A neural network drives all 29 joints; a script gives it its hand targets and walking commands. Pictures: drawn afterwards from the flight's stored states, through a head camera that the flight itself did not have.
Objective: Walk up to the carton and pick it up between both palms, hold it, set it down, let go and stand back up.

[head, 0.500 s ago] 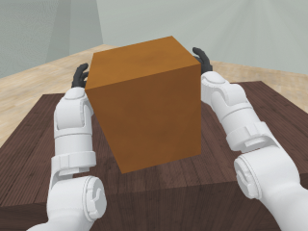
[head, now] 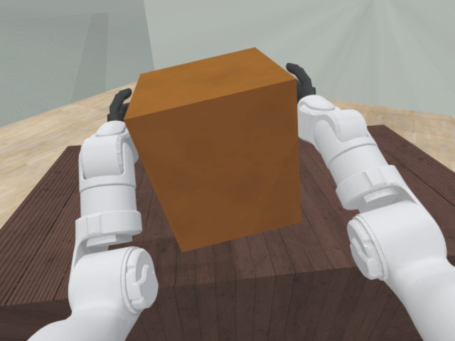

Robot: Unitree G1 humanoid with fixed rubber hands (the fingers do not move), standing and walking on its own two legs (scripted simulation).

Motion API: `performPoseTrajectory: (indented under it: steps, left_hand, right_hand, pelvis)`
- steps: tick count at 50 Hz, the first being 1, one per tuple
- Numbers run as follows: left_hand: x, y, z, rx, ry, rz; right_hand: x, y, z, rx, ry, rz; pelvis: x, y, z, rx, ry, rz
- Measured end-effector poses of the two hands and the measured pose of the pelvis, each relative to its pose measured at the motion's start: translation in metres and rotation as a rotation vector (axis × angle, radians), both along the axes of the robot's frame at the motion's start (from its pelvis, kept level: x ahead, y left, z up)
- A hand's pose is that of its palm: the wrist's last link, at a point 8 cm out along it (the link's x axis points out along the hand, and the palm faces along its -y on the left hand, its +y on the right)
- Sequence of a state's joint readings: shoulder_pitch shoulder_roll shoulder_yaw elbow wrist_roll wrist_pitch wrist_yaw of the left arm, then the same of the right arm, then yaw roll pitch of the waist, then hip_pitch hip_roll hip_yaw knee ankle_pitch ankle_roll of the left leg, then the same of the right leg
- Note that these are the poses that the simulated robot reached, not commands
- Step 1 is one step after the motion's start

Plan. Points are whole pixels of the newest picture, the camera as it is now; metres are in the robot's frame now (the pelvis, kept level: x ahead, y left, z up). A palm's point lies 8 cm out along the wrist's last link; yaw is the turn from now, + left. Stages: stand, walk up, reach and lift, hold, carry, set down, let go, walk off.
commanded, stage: hold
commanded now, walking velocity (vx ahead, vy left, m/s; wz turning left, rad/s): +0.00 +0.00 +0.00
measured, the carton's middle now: (219, 146) +0.37 +0.00 +0.25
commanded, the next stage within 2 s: none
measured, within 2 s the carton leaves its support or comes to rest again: neither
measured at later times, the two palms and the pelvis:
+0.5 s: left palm (120, 126) +0.37 +0.16 +0.30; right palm (303, 100) +0.37 -0.14 +0.32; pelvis +0.00 +0.00 +0.00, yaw +0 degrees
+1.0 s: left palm (120, 125) +0.37 +0.16 +0.30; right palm (304, 97) +0.37 -0.14 +0.33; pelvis +0.00 +0.00 +0.00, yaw +0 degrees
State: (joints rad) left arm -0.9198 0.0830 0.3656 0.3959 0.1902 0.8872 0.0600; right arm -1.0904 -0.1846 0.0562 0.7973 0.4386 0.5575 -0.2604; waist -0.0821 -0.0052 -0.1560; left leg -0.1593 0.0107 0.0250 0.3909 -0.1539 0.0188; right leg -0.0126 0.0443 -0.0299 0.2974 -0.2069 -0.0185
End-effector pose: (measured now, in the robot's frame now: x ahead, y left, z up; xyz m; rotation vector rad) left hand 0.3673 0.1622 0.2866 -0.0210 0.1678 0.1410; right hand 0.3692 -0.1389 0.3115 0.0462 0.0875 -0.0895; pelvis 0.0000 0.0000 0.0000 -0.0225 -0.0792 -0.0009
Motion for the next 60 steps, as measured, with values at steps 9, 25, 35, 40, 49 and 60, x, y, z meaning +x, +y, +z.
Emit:
performPoseTrajectory:
  steps: [9,25,35,40,49,60]
  left_hand:
    - [0.001,0.001,0.009,0.005,0.01,-0.006]
    - [0.006,0.0,0.009,0.021,0.012,-0.011]
    - [0.005,-0.001,0.011,0.02,0.01,-0.006]
    - [0.005,-0.001,0.014,0.009,0.002,-0.005]
    - [0.005,-0.001,0.011,0.014,0.007,-0.013]
    - [0.007,-0.004,0.014,0.015,0.01,-0.014]
  right_hand:
    - [0.0,0.001,0.013,0.006,0.014,-0.005]
    - [0.003,0.0,0.01,-0.013,0.022,-0.007]
    - [0.002,0.0,0.012,0.01,0.024,-0.008]
    - [0.002,-0.001,0.016,-0.004,0.017,-0.008]
    - [0.001,0.0,0.016,-0.007,0.025,-0.012]
    - [0.003,-0.003,0.015,-0.006,0.032,-0.015]
  pelvis:
    - [-0.006,-0.001,0.0,-0.001,0.02,0.0]
    - [-0.002,0.002,0.0,-0.005,0.031,-0.003]
    - [0.001,0.003,0.0,-0.007,0.031,0.001]
    - [0.001,0.003,0.0,-0.007,0.027,-0.002]
    - [0.001,0.002,0.0,-0.009,0.029,0.002]
    - [0.0,0.003,0.0,-0.008,0.04,-0.003]
